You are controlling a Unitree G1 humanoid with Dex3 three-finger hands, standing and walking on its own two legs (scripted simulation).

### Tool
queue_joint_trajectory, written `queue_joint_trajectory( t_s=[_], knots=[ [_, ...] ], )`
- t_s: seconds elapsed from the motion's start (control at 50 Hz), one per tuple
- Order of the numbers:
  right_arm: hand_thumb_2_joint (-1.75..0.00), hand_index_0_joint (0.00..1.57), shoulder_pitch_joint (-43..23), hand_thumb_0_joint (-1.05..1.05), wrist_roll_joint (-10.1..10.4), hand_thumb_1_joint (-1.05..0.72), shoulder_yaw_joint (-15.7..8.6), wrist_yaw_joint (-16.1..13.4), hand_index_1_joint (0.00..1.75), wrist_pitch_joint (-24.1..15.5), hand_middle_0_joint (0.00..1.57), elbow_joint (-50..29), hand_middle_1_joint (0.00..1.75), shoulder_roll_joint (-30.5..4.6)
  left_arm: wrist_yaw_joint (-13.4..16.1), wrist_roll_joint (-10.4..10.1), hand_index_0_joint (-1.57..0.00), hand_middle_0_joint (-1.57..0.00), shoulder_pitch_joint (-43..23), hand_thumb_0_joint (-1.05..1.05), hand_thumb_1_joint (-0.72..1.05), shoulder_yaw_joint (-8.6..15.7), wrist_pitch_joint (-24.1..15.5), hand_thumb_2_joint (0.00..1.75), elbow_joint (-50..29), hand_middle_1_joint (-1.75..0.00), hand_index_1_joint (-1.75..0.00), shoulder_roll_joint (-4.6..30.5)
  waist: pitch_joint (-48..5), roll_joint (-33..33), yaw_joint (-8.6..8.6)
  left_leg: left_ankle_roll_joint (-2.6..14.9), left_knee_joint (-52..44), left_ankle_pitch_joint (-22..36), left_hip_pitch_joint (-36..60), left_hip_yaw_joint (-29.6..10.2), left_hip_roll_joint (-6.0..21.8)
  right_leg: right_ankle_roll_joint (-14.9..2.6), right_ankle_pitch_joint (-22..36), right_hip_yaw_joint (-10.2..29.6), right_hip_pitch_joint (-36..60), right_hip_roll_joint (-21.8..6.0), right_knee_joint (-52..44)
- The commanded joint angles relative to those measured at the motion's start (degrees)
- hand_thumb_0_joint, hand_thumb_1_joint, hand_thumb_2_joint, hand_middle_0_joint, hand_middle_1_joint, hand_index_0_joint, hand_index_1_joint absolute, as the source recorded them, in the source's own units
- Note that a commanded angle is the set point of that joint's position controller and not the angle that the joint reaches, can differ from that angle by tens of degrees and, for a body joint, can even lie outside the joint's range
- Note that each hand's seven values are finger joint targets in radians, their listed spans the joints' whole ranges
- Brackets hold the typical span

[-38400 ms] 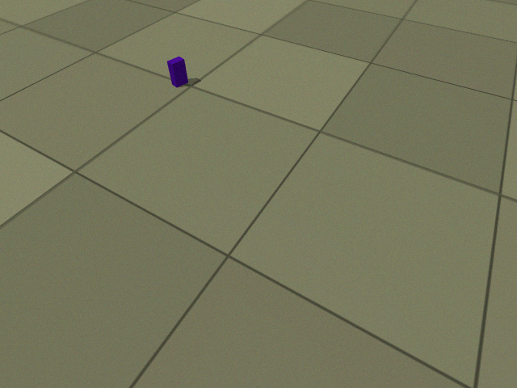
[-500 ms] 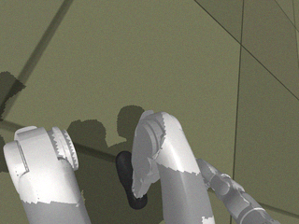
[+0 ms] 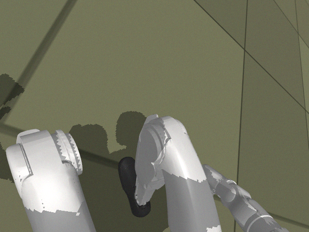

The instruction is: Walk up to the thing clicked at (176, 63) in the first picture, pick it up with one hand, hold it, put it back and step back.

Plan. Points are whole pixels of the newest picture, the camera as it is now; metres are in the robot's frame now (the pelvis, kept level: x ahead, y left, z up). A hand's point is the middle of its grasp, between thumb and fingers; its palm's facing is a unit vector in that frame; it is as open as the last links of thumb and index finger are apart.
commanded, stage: open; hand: left
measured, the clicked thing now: out of the picture +0.41 +0.36 -0.19
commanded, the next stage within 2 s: withdraw in 0.42 s
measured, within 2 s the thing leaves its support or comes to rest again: neither
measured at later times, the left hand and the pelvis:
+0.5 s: hand out of the picture +0.39 +0.38 -0.17, palm faces +0.67 -0.75 +0.00, open 15.5 cm; pelvis +0.00 +0.00 +0.00, yaw +0 degrees
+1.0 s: hand out of the picture +0.31 +0.45 -0.07, palm faces +0.66 -0.75 -0.07, open 17.3 cm; pelvis +0.01 +0.00 +0.02, yaw +2 degrees
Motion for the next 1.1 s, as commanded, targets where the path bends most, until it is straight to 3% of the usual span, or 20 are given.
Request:
queue_joint_trajectory(
  t_s=[0.0,0.14,0.42,0.46,0.48,0.5,0.56,0.66,0.68,0.7,0.76,0.78,0.8,0.86,0.88,0.9,0.98,1.0,1.04,1.08],
  knots=[
    [-0.89,0.2,2.2,0.0,-0.3,-0.9,-7.1,-1.1,0.3,0.6,0.2,-0.4,0.3,-20.2,0.4,0.7,-0.64,-0.62,-10.0,0.0,-0.45,-0.6,-4.0,0.27,-8.1,-0.44,-0.43,11.6,-31.6,32.8,-5.12,-1.56,-19.8,8.6,23.6,5.4,3.7,-4.59,11.1,-5.9,12.3,1.1,-9.2],
    [-0.89,0.2,1.6,0.0,-0.3,-0.9,-6.9,-1.0,0.3,0.8,0.2,-0.8,0.3,-20.4,0.9,0.7,-0.53,-0.52,-10.5,0.0,-0.48,0.3,-4.5,0.21,-8.2,-0.34,-0.33,13.1,-31.3,32.7,-5.17,-1.43,-20.2,5.7,22.8,5.2,3.6,-4.56,9.0,-6.2,11.6,1.1,-9.5],
    [-0.9,0.2,1.7,0.0,-0.4,-0.9,-6.7,-1.0,0.3,0.7,0.2,-0.6,0.3,-20.5,0.7,0.2,-0.32,-0.32,-10.2,0.0,-0.49,0.6,-4.5,0.11,-7.8,-0.16,-0.15,12.5,-32.1,32.4,-5.17,-1.59,-20.0,8.9,24.2,5.0,3.9,-4.53,11.2,-6.2,12.5,1.1,-9.1],
    [-0.9,0.2,1.0,0.0,-0.2,-0.9,-6.3,-0.9,0.3,0.6,0.2,-0.8,0.3,-20.0,0.4,0.2,-0.31,-0.3,-10.3,0.0,-0.48,-1.0,-4.6,0.09,-7.5,-0.13,-0.13,11.2,-30.9,32.3,-5.18,-1.49,-20.2,6.8,23.0,5.0,3.7,-4.58,9.7,-6.3,11.5,1.0,-9.2],
    [-0.9,0.2,1.4,0.0,-0.3,-0.9,-6.4,-1.0,0.3,0.6,0.2,-1.0,0.3,-20.3,0.6,0.2,-0.31,-0.3,-10.2,0.0,-0.47,1.0,-4.6,0.09,-7.8,-0.13,-0.12,13.6,-31.7,32.6,-4.94,-1.43,-19.9,7.0,23.0,5.2,3.7,-4.52,10.0,-6.3,12.7,1.2,-9.4],
    [-0.9,0.2,1.5,0.0,-0.3,-0.9,-6.1,-1.0,0.3,0.6,0.2,-0.8,0.3,-19.7,0.4,0.3,-0.28,-0.28,-8.7,0.0,-0.46,-0.6,-4.4,0.09,-6.2,-0.11,-0.1,11.9,-31.8,31.9,-4.85,-1.21,-19.5,6.7,22.3,5.6,3.6,-4.48,9.7,-6.1,13.1,1.3,-9.8],
    [-0.89,0.2,1.4,0.0,-0.2,-0.89,-6.3,-1.1,0.3,0.6,0.2,-0.7,0.3,-20.2,0.2,-0.3,-0.18,-0.16,-9.0,0.0,-0.52,1.8,-5.0,0.09,-9.3,-0.1,-0.08,14.7,-31.9,31.6,-3.92,-1.14,-19.5,7.1,22.1,5.7,3.6,-4.42,9.9,-6.1,13.6,1.3,-9.8],
    [-0.89,0.2,2.7,0.0,0.4,-0.89,-7.7,-1.5,0.3,0.9,0.2,-0.9,0.3,-20.4,-1.4,-0.9,-0.14,-0.12,-4.5,0.0,-0.49,7.2,-4.0,0.07,-18.1,-0.07,-0.05,20.3,-37.8,37.3,-0.01,-1.72,-20.8,11.0,26.7,6.6,3.6,-4.83,11.9,-4.8,15.0,0.9,-8.9],
    [-0.89,0.2,2.4,0.0,0.9,-0.9,-8.1,-1.6,0.3,1.0,0.2,-1.5,0.3,-20.3,-2.1,-1.4,-0.14,-0.12,-1.2,0.0,-0.5,6.4,-2.9,0.07,-16.2,-0.07,-0.05,17.9,-37.5,37.1,0.46,-1.76,-21.5,10.7,26.5,6.8,3.5,-4.92,11.5,-4.6,14.4,0.7,-9.1],
    [-0.89,0.2,3.2,0.0,1.1,-0.89,-8.9,-1.8,0.3,0.9,0.2,-1.9,0.3,-20.5,-2.2,-2.0,-0.14,-0.12,-5.3,0.0,-0.51,9.5,-2.8,0.08,-25.1,-0.08,-0.06,22.2,-40.7,39.5,1.35,-1.93,-21.8,11.7,27.7,7.0,3.4,-5.08,12.4,-4.2,15.1,0.8,-9.0],
    [-0.9,0.2,5.1,0.0,3.0,-0.9,-10.9,-2.3,0.3,1.2,0.2,-1.1,0.3,-19.4,-4.5,-3.1,-0.14,-0.12,-1.0,0.0,-0.53,7.5,1.2,0.06,-28.5,-0.07,-0.05,17.8,-41.8,42.9,2.89,-2.34,-24.9,10.6,29.1,7.6,3.2,-5.53,11.1,-3.5,12.9,0.3,-9.3],
    [-0.9,0.2,5.1,0.0,3.8,-0.91,-11.5,-2.4,0.3,1.2,0.2,-1.5,0.3,-19.1,-5.8,-3.5,-0.14,-0.12,3.0,0.0,-0.54,4.6,3.7,0.04,-23.3,-0.07,-0.05,12.5,-40.6,40.9,2.16,-2.1,-25.3,9.7,28.0,7.7,3.1,-5.54,10.6,-3.3,11.1,0.2,-9.7],
    [-0.9,0.2,7.0,0.0,4.1,-0.9,-12.6,-2.8,0.3,1.0,0.2,-0.8,0.3,-18.9,-6.3,-4.1,-0.14,-0.12,-2.9,0.0,-0.54,6.3,4.2,0.05,-33.4,-0.07,-0.05,15.6,-43.4,42.7,2.48,-2.24,-25.2,11.0,28.9,8.1,3.1,-5.62,11.7,-2.9,11.8,0.2,-9.9],
    [-0.89,0.2,7.3,0.0,6.6,-0.9,-14.7,-3.3,0.3,0.8,0.2,-1.3,0.3,-17.9,-9.9,-5.9,-0.14,-0.11,5.6,0.0,-0.61,0.9,9.5,0.01,-26.4,-0.06,-0.04,5.5,-39.1,37.6,2.48,-1.36,-26.3,7.1,24.4,8.6,2.5,-5.6,9.1,-2.6,7.5,-0.2,-11.1],
    [-0.89,0.2,8.7,0.0,7.1,-0.9,-15.5,-3.5,0.3,0.6,0.2,-0.4,0.3,-17.8,-10.6,-6.6,-0.15,-0.11,3.3,0.0,-0.61,2.0,10.1,0.0,-31.3,-0.07,-0.03,6.7,-39.5,35.7,2.82,-1.22,-26.1,7.3,24.0,8.5,2.6,-5.58,9.1,-2.5,7.3,-0.2,-11.4],
    [-0.89,0.2,8.6,0.0,7.8,-0.89,-16.1,-3.7,0.3,0.5,0.2,-0.7,0.3,-17.5,-11.7,-7.0,-0.16,-0.11,5.8,0.0,-0.61,0.2,11.2,0.0,-27.5,-0.07,-0.03,3.9,-38.4,33.5,2.59,-0.92,-26.4,6.3,22.8,8.7,2.3,-5.49,8.2,-2.5,6.9,-0.3,-12.0],
    [-0.89,0.2,8.0,0.0,9.8,-0.85,-18.2,-3.9,0.3,-0.8,0.2,-1.5,0.3,-16.0,-14.0,-9.6,-0.1,-0.05,6.9,0.0,-0.53,0.0,12.6,0.0,-32.1,-0.03,0.0,0.5,-39.4,29.2,4.35,0.02,-26.9,2.9,20.9,9.3,1.7,-5.64,5.6,-1.7,6.6,-0.7,-13.5],
    [-0.91,0.2,9.9,0.0,12.2,-0.91,-22.4,-4.3,0.3,-0.3,0.2,0.7,0.3,-15.9,-10.8,1.0,-0.1,-0.06,11.5,0.0,-0.45,3.0,17.5,0.0,-29.2,-0.1,-0.05,14.6,-45.4,33.3,8.38,0.2,-31.3,3.8,27.5,11.2,1.5,-5.93,4.8,0.4,7.5,-1.7,-16.0],
    [-0.91,0.2,9.7,0.0,13.8,-0.92,-23.2,-4.2,0.3,0.2,0.2,-1.7,0.3,-14.2,-9.6,0.1,-0.09,-0.06,6.7,0.0,-0.46,0.0,21.0,0.0,-37.6,-0.05,-0.02,8.0,-48.7,37.0,7.81,-0.27,-35.1,3.3,30.4,10.8,2.2,-6.21,4.7,0.9,6.2,-1.7,-16.0],
    [-0.92,0.2,10.3,0.0,15.3,-0.94,-24.9,-4.6,0.3,0.6,0.2,-1.9,0.3,-14.2,-7.7,1.7,-0.09,-0.07,11.0,0.0,-0.48,2.6,24.7,0.01,-38.6,-0.07,-0.04,10.6,-48.8,38.2,9.75,-0.37,-38.4,0.7,31.9,11.1,2.2,-6.13,3.0,1.5,6.0,-2.0,-16.9]
  ],
)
